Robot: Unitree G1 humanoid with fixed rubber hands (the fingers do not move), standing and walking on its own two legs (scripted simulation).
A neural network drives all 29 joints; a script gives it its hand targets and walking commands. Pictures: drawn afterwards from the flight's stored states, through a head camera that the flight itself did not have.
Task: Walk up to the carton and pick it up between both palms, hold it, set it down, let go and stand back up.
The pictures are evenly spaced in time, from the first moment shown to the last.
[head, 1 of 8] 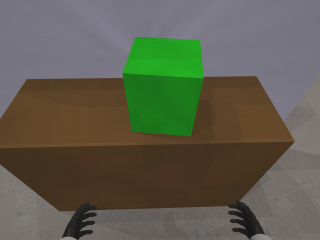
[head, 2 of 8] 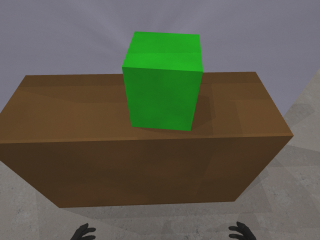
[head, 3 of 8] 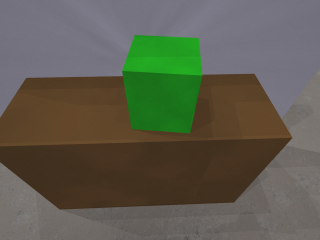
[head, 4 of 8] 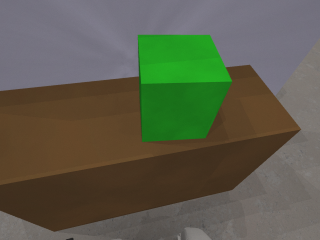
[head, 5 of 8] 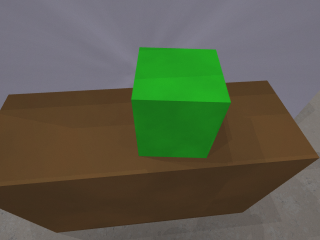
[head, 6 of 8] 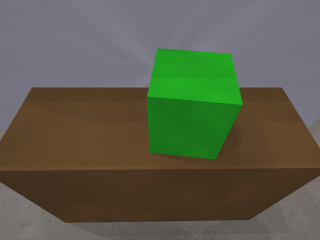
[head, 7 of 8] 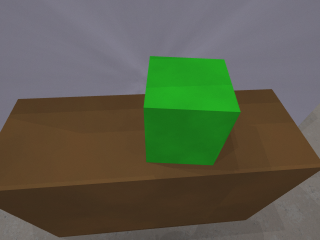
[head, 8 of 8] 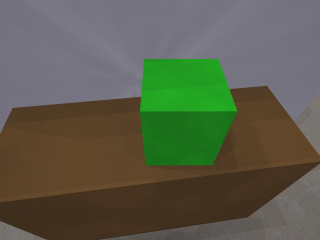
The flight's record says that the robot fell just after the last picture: no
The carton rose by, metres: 0.00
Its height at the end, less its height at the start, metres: +0.00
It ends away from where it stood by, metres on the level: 0.00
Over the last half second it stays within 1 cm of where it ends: yes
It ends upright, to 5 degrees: yes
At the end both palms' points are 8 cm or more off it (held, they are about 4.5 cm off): yes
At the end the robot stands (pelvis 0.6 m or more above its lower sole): yes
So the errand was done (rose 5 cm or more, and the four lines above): no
